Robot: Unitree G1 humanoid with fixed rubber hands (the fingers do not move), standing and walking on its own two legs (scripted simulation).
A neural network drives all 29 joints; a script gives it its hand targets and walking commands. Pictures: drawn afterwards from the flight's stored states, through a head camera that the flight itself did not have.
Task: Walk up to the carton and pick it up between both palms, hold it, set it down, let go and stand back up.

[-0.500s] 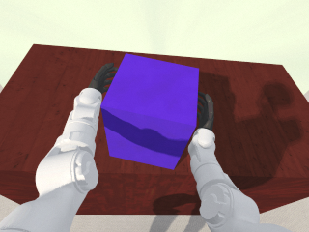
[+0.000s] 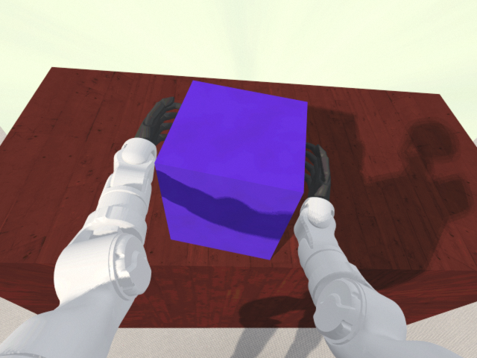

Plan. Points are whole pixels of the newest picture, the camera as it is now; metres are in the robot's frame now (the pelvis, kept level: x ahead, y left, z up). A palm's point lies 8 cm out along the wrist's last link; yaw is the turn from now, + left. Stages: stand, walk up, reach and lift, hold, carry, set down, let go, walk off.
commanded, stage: set down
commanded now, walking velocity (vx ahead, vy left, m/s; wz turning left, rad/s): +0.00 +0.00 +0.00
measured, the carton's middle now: (233, 175) +0.42 -0.05 +0.03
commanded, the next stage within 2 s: none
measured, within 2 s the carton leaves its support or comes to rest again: neither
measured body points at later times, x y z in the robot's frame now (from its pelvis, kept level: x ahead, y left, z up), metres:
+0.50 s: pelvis -0.02 +0.01 -0.02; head +0.02 +0.05 +0.42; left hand +0.47 +0.09 +0.07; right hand +0.34 -0.25 +0.06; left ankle -0.01 +0.09 -0.75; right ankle +0.00 -0.14 -0.75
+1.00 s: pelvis -0.04 +0.01 -0.01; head -0.03 +0.04 +0.44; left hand +0.46 +0.09 +0.17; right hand +0.35 -0.24 +0.15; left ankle -0.01 +0.09 -0.75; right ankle +0.00 -0.14 -0.75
